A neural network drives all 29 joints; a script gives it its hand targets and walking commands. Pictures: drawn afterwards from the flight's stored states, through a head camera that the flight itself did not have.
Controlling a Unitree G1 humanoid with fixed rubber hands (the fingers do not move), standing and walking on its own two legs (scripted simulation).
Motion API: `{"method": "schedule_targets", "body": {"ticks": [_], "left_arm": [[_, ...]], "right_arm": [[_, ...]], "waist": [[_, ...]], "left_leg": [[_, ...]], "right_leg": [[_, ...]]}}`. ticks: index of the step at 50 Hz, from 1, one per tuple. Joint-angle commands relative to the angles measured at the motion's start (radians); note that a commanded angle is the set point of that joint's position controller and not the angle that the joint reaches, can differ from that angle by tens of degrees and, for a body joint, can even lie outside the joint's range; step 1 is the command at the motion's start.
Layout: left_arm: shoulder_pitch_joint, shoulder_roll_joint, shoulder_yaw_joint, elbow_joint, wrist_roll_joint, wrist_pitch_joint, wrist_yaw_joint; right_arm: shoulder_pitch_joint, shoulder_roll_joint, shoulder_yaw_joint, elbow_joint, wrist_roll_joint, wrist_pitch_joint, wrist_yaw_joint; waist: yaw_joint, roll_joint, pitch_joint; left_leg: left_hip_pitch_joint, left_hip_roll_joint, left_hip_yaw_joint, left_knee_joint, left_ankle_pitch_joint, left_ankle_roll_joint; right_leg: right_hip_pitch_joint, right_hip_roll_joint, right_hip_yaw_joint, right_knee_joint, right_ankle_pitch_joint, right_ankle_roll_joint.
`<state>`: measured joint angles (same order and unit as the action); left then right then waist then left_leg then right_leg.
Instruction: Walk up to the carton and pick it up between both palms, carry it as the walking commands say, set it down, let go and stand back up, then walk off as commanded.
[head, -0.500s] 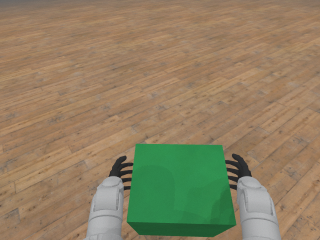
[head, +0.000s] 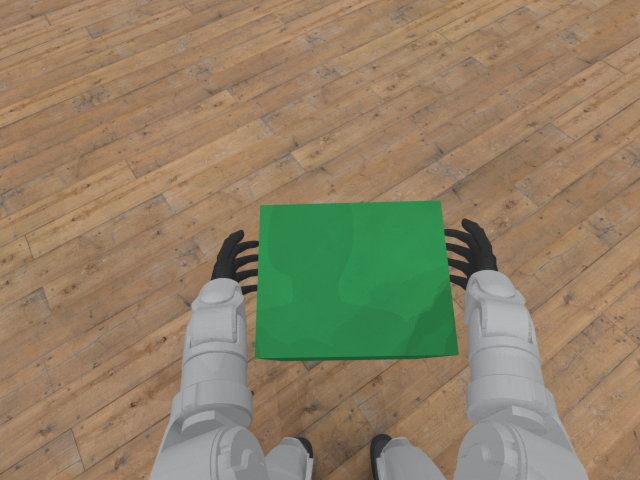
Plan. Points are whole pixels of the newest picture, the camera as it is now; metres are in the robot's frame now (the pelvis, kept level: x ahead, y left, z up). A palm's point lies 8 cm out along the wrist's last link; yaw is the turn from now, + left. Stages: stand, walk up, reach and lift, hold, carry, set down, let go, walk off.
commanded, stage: set down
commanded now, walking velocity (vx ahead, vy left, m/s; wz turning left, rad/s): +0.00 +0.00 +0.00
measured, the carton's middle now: (349, 293) +0.40 +0.00 -0.14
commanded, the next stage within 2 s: none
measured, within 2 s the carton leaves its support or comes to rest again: neither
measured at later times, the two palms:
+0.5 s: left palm (244, 294) +0.39 +0.17 -0.13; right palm (454, 284) +0.41 -0.16 -0.12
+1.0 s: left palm (251, 290) +0.42 +0.17 -0.19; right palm (438, 277) +0.45 -0.15 -0.19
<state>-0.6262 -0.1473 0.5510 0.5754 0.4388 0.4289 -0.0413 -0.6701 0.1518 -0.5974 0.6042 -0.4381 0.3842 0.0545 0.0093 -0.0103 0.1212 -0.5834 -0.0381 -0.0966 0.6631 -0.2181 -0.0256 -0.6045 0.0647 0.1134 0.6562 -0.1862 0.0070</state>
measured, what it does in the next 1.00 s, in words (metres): lowers itself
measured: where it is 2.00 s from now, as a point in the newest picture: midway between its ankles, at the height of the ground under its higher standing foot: outside the picture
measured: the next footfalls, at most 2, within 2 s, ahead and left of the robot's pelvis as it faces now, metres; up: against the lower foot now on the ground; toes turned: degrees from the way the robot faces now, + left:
none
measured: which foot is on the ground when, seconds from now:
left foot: down 0.00-1.00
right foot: down 0.00-1.00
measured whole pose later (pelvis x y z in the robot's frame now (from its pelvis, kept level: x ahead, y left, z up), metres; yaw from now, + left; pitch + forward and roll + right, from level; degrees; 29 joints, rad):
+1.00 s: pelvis +0.00 +0.00 -0.12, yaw +1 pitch +43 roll +2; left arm -0.75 -0.13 0.54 0.49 0.30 0.36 0.01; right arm -0.84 0.07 -0.53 0.58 -0.33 0.33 0.03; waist 0.01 -0.01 -0.25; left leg -1.60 -0.09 -0.08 1.22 -0.38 -0.04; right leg -1.62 0.09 0.12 1.22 -0.35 0.03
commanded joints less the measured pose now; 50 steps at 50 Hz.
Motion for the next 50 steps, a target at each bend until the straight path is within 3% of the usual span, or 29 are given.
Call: {"method": "schedule_targets", "body": {"ticks": [1,2,4,6,7,9,10,12,13,15,16,18,20,21,22,23,24,29,30,31,33,34,38,42,43,44,45,48,50], "left_arm": [[-0.570,-0.852,-0.556,-0.045,-0.223,-0.131,-0.246],[-0.511,-0.868,-0.561,-0.022,-0.229,-0.130,-0.252],[-0.478,-0.835,-0.579,-0.029,-0.237,-0.132,-0.259],[-0.398,-0.817,-0.594,-0.042,-0.251,-0.134,-0.264],[-0.418,-0.828,-0.630,-0.084,-0.261,-0.138,-0.268],[-0.254,-0.846,-0.613,-0.037,-0.235,-0.135,-0.272],[-0.283,-0.794,-0.607,-0.068,-0.231,-0.142,-0.270],[-0.268,-0.771,-0.638,-0.132,-0.221,-0.181,-0.254],[-0.222,-0.800,-0.665,-0.129,-0.222,-0.185,-0.243],[-0.198,-0.780,-0.665,-0.150,-0.233,-0.216,-0.237],[-0.127,-0.779,-0.664,-0.128,-0.214,-0.216,-0.224],[-0.174,-0.800,-0.710,-0.119,-0.247,-0.240,-0.221],[-0.170,-0.813,-0.729,-0.152,-0.271,-0.269,-0.223],[-0.184,-0.828,-0.777,-0.161,-0.293,-0.276,-0.220],[-0.241,-0.769,-0.746,-0.166,-0.297,-0.286,-0.210],[-0.244,-0.774,-0.771,-0.159,-0.289,-0.273,-0.222],[-0.243,-0.778,-0.765,-0.153,-0.280,-0.267,-0.222],[-0.359,-0.795,-0.757,-0.113,-0.304,-0.229,-0.223],[-0.365,-0.784,-0.727,-0.137,-0.305,-0.226,-0.227],[-0.468,-0.754,-0.751,-0.173,-0.314,-0.217,-0.234],[-0.459,-0.805,-0.731,-0.097,-0.298,-0.182,-0.248],[-0.569,-0.746,-0.722,-0.154,-0.307,-0.184,-0.248],[-0.645,-0.775,-0.647,-0.061,-0.282,-0.129,-0.250],[-0.669,-0.854,-0.636,-0.017,-0.304,-0.102,-0.270],[-0.716,-0.820,-0.625,-0.070,-0.311,-0.109,-0.275],[-0.678,-0.832,-0.606,-0.041,-0.297,-0.099,-0.270],[-0.729,-0.850,-0.609,-0.011,-0.324,-0.088,-0.282],[-0.733,-0.800,-0.591,-0.033,-0.304,-0.107,-0.279],[-0.779,-0.803,-0.579,-0.001,-0.309,-0.116,-0.275]], "right_arm": [[-0.438,0.812,0.555,0.050,0.174,-0.073,0.262],[-0.444,0.846,0.596,0.024,0.189,-0.077,0.262],[-0.346,0.847,0.580,0.031,0.155,-0.071,0.250],[-0.303,0.837,0.627,0.020,0.165,-0.069,0.257],[-0.226,0.842,0.602,0.048,0.157,-0.066,0.255],[-0.178,0.806,0.650,-0.017,0.171,-0.073,0.254],[-0.132,0.859,0.651,0.045,0.184,-0.064,0.250],[-0.127,0.833,0.680,-0.001,0.222,-0.103,0.266],[-0.087,0.818,0.687,-0.008,0.226,-0.111,0.268],[-0.072,0.780,0.701,0.003,0.240,-0.141,0.260],[-0.025,0.784,0.712,0.000,0.245,-0.144,0.264],[-0.106,0.749,0.734,-0.070,0.265,-0.187,0.254],[-0.144,0.757,0.789,-0.097,0.277,-0.221,0.240],[-0.093,0.787,0.806,-0.109,0.288,-0.228,0.237],[-0.168,0.771,0.798,-0.107,0.291,-0.229,0.231],[-0.181,0.739,0.772,-0.098,0.267,-0.223,0.227],[-0.179,0.727,0.779,-0.080,0.267,-0.222,0.224],[-0.257,0.729,0.747,-0.048,0.228,-0.183,0.221],[-0.254,0.767,0.768,-0.006,0.245,-0.164,0.223],[-0.310,0.781,0.768,-0.018,0.236,-0.151,0.231],[-0.444,0.785,0.786,-0.058,0.273,-0.132,0.243],[-0.423,0.819,0.764,0.013,0.261,-0.108,0.250],[-0.600,0.784,0.727,0.037,0.281,-0.069,0.269],[-0.613,0.787,0.661,0.063,0.261,-0.055,0.263],[-0.577,0.803,0.652,0.092,0.238,-0.046,0.262],[-0.571,0.817,0.642,0.105,0.241,-0.037,0.255],[-0.564,0.803,0.598,0.128,0.208,-0.034,0.249],[-0.583,0.819,0.609,0.141,0.230,-0.044,0.252],[-0.624,0.800,0.582,0.148,0.227,-0.059,0.255]], "waist": [[-0.009,0.026,-0.772],[0.011,-0.014,-0.841],[-0.037,-0.068,-0.869],[-0.023,-0.084,-0.906],[-0.054,-0.067,-0.882],[-0.028,-0.055,-0.861],[0.019,-0.044,-0.836],[0.049,-0.005,-0.854],[0.030,0.033,-0.898],[0.029,0.004,-0.907],[0.048,0.014,-0.933],[0.005,0.015,-0.973],[0.016,-0.001,-1.059],[-0.013,-0.003,-1.141],[0.019,-0.043,-1.157],[-0.020,-0.022,-1.188],[-0.001,0.028,-1.141],[-0.040,-0.027,-1.102],[0.002,-0.014,-1.119],[-0.019,-0.049,-1.129],[0.029,0.001,-1.170],[0.035,-0.015,-1.129],[0.058,-0.003,-1.068],[-0.032,-0.002,-1.100],[-0.020,-0.041,-1.150],[-0.005,-0.002,-1.138],[-0.063,-0.036,-1.121],[0.010,-0.001,-1.120],[-0.006,-0.002,-1.114]], "left_leg": [[0.065,-0.065,0.085,-0.009,0.047,0.019],[0.080,-0.069,0.082,0.005,0.130,0.023],[0.025,-0.076,0.083,0.030,0.178,0.023],[-0.010,-0.077,0.080,0.040,0.218,0.016],[-0.037,-0.072,0.074,0.037,0.251,0.007],[-0.080,-0.078,0.066,0.051,0.359,0.005],[-0.115,-0.085,0.080,0.051,0.341,0.010],[-0.110,-0.079,0.073,0.082,0.451,0.006],[-0.101,-0.080,0.058,0.070,0.508,-0.004],[-0.185,-0.075,0.063,0.118,0.563,-0.014],[-0.167,-0.081,0.063,0.112,0.567,-0.008],[-0.199,-0.077,0.048,0.137,0.602,-0.012],[-0.268,-0.073,0.051,0.173,0.614,-0.024],[-0.319,-0.072,0.065,0.181,0.588,-0.026],[-0.348,-0.070,0.060,0.196,0.521,-0.022],[-0.352,-0.071,0.069,0.208,0.488,-0.035],[-0.328,-0.083,0.079,0.223,0.467,-0.036],[-0.415,-0.067,0.076,0.257,0.290,-0.032],[-0.472,-0.072,0.099,0.271,0.237,-0.027],[-0.518,-0.063,0.096,0.279,0.127,-0.020],[-0.503,-0.076,0.119,0.307,0.062,-0.012],[-0.581,-0.074,0.126,0.319,0.009,-0.012],[-0.569,-0.078,0.123,0.328,-0.123,0.000],[-0.574,-0.083,0.130,0.385,-0.103,0.001],[-0.619,-0.088,0.129,0.406,-0.093,-0.002],[-0.624,-0.092,0.147,0.413,-0.085,-0.003],[-0.625,-0.091,0.130,0.433,-0.108,-0.002],[-0.700,-0.097,0.147,0.470,-0.049,-0.003],[-0.745,-0.098,0.137,0.498,-0.041,-0.006]], "right_leg": [[0.105,0.033,-0.084,0.000,0.050,-0.032],[0.129,0.036,-0.082,0.016,0.125,-0.025],[0.117,0.047,-0.085,0.031,0.199,-0.008],[0.149,0.044,-0.087,0.049,0.266,-0.006],[0.109,0.050,-0.084,0.038,0.292,-0.009],[0.096,0.045,-0.073,0.041,0.397,-0.005],[0.087,0.045,-0.062,0.039,0.393,0.003],[-0.006,0.041,-0.034,0.062,0.476,-0.004],[-0.014,0.046,-0.048,0.074,0.506,-0.009],[-0.047,0.040,-0.021,0.089,0.585,-0.010],[-0.104,0.042,-0.041,0.103,0.569,-0.001],[-0.165,0.035,-0.036,0.116,0.584,-0.006],[-0.130,0.029,-0.020,0.146,0.626,-0.008],[-0.101,0.018,-0.038,0.168,0.670,-0.003],[-0.153,0.023,-0.041,0.205,0.592,0.008],[-0.192,0.044,-0.072,0.206,0.531,0.012],[-0.259,0.045,-0.070,0.218,0.471,0.010],[-0.346,0.065,-0.100,0.264,0.293,0.013],[-0.256,0.056,-0.060,0.265,0.285,0.013],[-0.298,0.057,-0.095,0.295,0.193,0.021],[-0.326,0.061,-0.093,0.324,0.082,0.010],[-0.351,0.061,-0.091,0.333,0.054,0.013],[-0.481,0.059,-0.121,0.383,-0.131,0.007],[-0.507,0.069,-0.129,0.406,-0.127,-0.005],[-0.471,0.073,-0.139,0.430,-0.099,0.003],[-0.459,0.077,-0.127,0.435,-0.093,0.002],[-0.514,0.069,-0.131,0.441,-0.127,-0.004],[-0.543,0.076,-0.113,0.483,-0.055,-0.001],[-0.599,0.073,-0.118,0.510,-0.043,0.000]]}}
